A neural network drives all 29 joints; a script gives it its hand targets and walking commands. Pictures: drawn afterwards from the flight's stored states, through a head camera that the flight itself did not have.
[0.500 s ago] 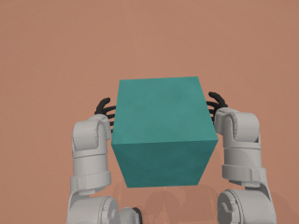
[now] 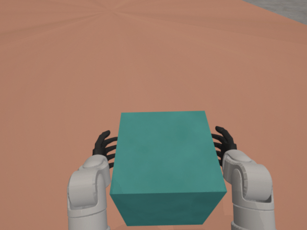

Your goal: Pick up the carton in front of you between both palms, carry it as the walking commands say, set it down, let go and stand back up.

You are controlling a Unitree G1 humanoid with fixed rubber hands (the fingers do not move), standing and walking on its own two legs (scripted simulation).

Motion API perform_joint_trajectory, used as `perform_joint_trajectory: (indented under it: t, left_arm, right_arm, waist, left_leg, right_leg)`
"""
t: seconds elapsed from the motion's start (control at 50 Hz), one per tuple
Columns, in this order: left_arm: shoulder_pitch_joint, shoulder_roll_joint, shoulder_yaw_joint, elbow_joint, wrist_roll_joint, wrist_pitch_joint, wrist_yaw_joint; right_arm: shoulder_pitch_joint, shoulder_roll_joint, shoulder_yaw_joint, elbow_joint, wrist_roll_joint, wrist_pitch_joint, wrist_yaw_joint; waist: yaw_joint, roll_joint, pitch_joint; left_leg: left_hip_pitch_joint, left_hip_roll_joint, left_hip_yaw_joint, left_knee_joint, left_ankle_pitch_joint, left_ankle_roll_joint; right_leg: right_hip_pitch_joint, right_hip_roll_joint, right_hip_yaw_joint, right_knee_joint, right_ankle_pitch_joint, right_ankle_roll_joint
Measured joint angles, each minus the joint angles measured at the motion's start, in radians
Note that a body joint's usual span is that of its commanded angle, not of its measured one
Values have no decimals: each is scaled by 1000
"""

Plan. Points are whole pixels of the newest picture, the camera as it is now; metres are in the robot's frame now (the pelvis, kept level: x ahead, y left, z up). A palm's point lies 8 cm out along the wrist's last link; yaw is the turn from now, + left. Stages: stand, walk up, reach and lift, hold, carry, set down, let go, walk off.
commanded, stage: carry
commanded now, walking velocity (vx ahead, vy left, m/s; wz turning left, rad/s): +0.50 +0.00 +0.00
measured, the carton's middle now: (163, 171) +0.27 +0.00 +0.04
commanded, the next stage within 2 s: none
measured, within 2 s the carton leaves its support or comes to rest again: neither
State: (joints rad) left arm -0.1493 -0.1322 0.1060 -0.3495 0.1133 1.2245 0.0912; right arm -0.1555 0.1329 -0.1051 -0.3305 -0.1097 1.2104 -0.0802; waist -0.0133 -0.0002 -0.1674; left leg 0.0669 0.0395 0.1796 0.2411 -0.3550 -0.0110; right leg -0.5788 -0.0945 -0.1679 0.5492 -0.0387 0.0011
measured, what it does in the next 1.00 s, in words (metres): walks ahead: right foot, then left foot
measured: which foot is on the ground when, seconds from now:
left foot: down 0.00-0.10, up 0.12-0.40, down 0.42-1.00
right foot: up 0.00-0.04, down 0.06-1.00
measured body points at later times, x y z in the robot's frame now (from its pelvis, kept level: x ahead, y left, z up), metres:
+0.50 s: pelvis +0.23 -0.01 +0.00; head +0.19 -0.01 +0.45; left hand +0.50 +0.14 +0.09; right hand +0.51 -0.16 +0.10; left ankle +0.28 +0.10 -0.74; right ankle +0.20 -0.11 -0.74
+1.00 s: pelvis +0.27 +0.00 -0.01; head +0.24 +0.01 +0.44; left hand +0.54 +0.15 +0.08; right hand +0.54 -0.15 +0.08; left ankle +0.28 +0.10 -0.74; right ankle +0.20 -0.11 -0.74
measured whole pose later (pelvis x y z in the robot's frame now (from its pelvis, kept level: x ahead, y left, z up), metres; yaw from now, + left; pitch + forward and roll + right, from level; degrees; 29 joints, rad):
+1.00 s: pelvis +0.27 +0.00 -0.01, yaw +0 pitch +3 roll +0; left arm -0.16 -0.13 0.10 -0.30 0.12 1.22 0.08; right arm -0.15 0.13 -0.12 -0.30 -0.12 1.21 -0.07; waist 0.00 -0.01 -0.14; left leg -0.33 0.06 0.21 0.56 -0.28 0.03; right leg -0.20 -0.08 -0.17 0.54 -0.38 0.02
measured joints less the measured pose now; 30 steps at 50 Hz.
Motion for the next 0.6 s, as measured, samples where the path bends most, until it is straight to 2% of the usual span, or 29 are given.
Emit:
perform_joint_trajectory:
  t: [0.06, 0.08, 0.1, 0.12, 0.16, 0.18, 0.22, 0.32, 0.42, 0.44, 0.48, 0.6]
  left_arm:
    - [-17, -2, 8, 20, -1, 12, 0]
    - [-25, -3, 5, 43, 1, 4, 0]
    - [-39, -5, 1, 73, 6, -1, 0]
    - [-53, -7, -1, 102, 10, -3, 0]
    - [-59, -9, 0, 126, 12, -8, 0]
    - [-52, -8, 3, 123, 10, -12, 0]
    - [-31, -5, 11, 102, -1, -25, 0]
    - [5, 0, 8, 56, -16, -66, -6]
    - [18, 1, -12, 17, -18, -61, -7]
    - [14, 1, -11, 18, -17, -57, -8]
    - [12, 1, -6, 26, -10, -36, -9]
    - [-14, -1, 6, 69, 14, 3, -9]
  right_arm:
    - [-14, 1, -8, 10, -7, 17, 0]
    - [-23, -7, -13, 23, -6, 20, 0]
    - [-30, -17, -21, 39, -4, 23, 1]
    - [-36, -26, -27, 53, -1, 27, 1]
    - [-44, -29, -33, 73, 0, 29, 1]
    - [-44, -21, -35, 75, -4, 25, 1]
    - [-35, 5, -39, 66, -14, 7, 1]
    - [-3, 1, 1, 25, -19, -32, 1]
    - [20, -2, 7, -30, -16, -23, 1]
    - [22, -2, 7, -30, -15, -22, 1]
    - [21, -2, 8, -9, -14, -13, 1]
    - [-11, 1, -16, 63, -11, 4, 6]
  waist:
    - [-1, 10, -7]
    - [9, 36, -4]
    - [16, 51, 5]
    - [23, 50, 21]
    - [28, 43, 60]
    - [28, 40, 77]
    - [29, 35, 102]
    - [35, 30, 118]
    - [25, 42, 80]
    - [21, 33, 68]
    - [18, -2, 42]
    - [14, -33, -3]
  left_leg:
    - [50, 21, -16, 100, -118, -33]
    - [24, 53, -22, 206, -165, -38]
    - [-43, 71, -44, 371, -153, -39]
    - [-130, 63, -81, 553, -143, -37]
    - [-295, 31, -124, 819, -131, -22]
    - [-363, 24, -127, 877, -113, -15]
    - [-459, 24, -113, 847, -70, -7]
    - [-524, 27, -77, 481, -11, -10]
    - [-439, 49, -23, 205, 245, -14]
    - [-425, 47, -16, 203, 257, 10]
    - [-404, 34, -4, 227, 212, 31]
    - [-377, 18, 16, 253, 131, 34]
  right_leg:
    - [82, 27, -40, -73, 5, -20]
    - [84, 46, -54, -40, 2, -54]
    - [77, 51, -63, 5, -36, -76]
    - [80, 48, -67, 28, -73, -88]
    - [115, 42, -70, 0, -96, -84]
    - [138, 42, -71, -31, -90, -78]
    - [188, 45, -70, -98, -80, -78]
    - [279, 50, -55, -177, -94, -69]
    - [334, 66, -48, -98, -201, -40]
    - [340, 61, -45, -71, -231, -33]
    - [365, 44, -34, -62, -249, -17]
    - [395, 24, -14, -57, -306, 7]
